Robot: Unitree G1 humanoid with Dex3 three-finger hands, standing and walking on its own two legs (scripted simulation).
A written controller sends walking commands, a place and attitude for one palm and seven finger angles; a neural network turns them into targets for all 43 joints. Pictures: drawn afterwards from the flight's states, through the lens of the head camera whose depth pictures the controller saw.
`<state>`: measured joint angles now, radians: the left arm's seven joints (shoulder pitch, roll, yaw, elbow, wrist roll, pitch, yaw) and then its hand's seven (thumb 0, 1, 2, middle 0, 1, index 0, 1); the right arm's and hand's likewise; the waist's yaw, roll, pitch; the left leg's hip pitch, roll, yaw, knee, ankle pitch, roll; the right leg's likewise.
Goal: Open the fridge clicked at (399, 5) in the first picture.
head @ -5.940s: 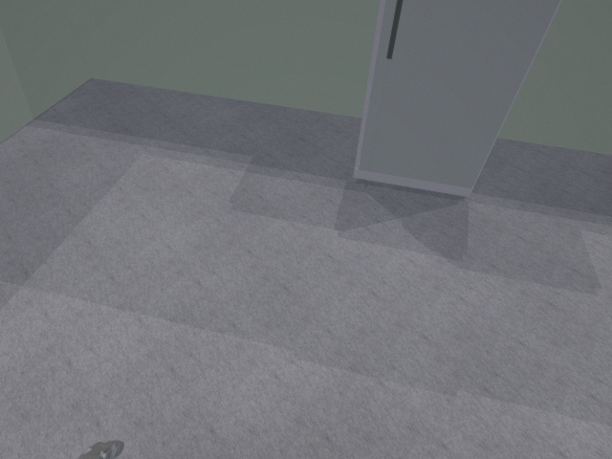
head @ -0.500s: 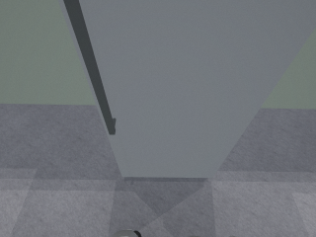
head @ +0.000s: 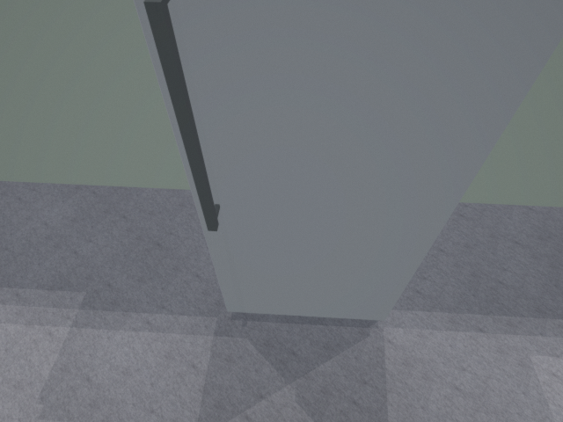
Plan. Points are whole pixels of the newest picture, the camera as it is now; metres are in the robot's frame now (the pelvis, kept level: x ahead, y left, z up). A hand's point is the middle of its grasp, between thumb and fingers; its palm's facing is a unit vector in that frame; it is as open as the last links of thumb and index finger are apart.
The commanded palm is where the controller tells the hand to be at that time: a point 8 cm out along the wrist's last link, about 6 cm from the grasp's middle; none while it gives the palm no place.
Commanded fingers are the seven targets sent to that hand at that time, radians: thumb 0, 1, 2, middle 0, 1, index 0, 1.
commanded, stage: come to a stop and stand still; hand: left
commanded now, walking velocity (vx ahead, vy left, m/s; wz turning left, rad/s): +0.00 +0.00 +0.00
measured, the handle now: (195, 139) +0.50 +0.20 +0.11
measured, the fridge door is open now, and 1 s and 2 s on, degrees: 0 0 0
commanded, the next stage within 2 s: look again from close up in 0.56 s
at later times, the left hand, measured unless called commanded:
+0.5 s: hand out of the picture +0.02 +0.21 -0.18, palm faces +0.01 -0.98 -0.18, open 7.3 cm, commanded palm none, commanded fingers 0.00 0.90 0.90 -0.20 -0.30 -0.20 -0.30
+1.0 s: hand out of the picture +0.01 +0.19 -0.18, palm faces -0.01 -0.97 -0.23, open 7.3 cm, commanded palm none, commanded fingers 0.00 0.90 0.90 -0.20 -0.30 -0.20 -0.30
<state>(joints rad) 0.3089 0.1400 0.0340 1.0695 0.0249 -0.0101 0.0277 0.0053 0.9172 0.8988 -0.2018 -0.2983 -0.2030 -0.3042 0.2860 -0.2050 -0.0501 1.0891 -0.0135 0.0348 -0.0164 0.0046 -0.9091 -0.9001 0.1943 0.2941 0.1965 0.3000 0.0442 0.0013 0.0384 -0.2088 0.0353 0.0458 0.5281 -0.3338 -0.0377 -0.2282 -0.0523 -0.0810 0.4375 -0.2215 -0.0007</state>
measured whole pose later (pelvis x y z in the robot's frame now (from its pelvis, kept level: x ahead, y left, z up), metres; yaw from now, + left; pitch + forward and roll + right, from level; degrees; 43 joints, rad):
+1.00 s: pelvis +0.00 +0.01 -0.01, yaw -1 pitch -2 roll +1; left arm 0.28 0.15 -0.02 1.11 0.02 -0.02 0.03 0.00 0.91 0.90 -0.20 -0.30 -0.20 -0.30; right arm 0.30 -0.17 0.00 1.06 -0.02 -0.01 -0.03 0.01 -0.92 -0.90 0.20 0.29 0.20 0.30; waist 0.00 0.03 0.01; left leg -0.13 0.03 0.08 0.48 -0.32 -0.01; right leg -0.23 -0.07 -0.05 0.54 -0.28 0.02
